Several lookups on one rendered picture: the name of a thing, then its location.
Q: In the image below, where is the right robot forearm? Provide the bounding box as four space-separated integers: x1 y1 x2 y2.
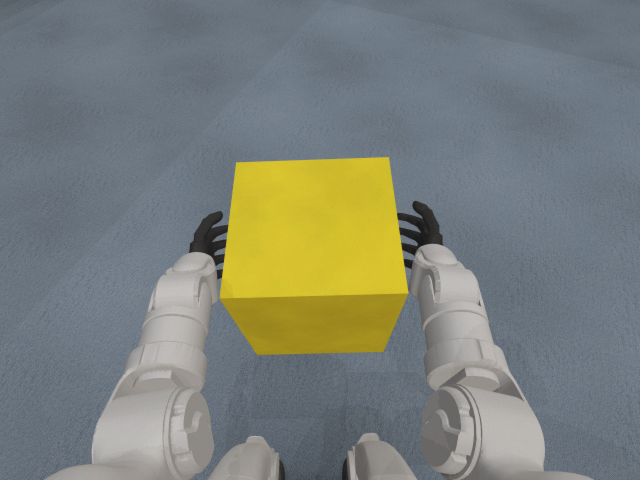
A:
408 244 545 459

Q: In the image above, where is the left robot upper arm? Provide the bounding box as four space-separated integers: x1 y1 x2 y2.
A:
44 386 214 480

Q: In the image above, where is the robot left hand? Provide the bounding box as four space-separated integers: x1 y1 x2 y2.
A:
189 211 228 280

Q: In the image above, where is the right robot shin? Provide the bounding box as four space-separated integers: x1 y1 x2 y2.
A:
355 433 380 446

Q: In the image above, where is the robot right hand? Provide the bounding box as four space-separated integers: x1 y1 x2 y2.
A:
397 201 443 269

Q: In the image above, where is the left robot shin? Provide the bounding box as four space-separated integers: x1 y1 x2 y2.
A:
246 436 271 449

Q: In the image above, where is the robot shin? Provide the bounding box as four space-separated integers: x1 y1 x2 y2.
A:
355 433 380 446
246 436 271 449

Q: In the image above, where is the carton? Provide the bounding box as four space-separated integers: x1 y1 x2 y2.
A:
219 157 408 355

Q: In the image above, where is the right robot upper arm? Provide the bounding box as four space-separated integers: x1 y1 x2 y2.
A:
419 384 594 480

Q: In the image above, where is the left robot forearm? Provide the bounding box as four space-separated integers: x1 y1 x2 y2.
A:
92 252 219 464

